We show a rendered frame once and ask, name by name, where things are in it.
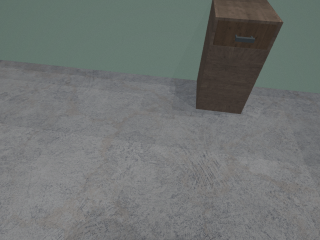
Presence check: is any handle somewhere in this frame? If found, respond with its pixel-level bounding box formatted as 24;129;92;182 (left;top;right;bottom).
235;34;255;43

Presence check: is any drawer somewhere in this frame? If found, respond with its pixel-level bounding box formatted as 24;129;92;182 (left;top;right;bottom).
213;20;278;50

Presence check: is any cabinet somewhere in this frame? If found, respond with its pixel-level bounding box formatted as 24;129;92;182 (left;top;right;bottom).
196;0;284;114

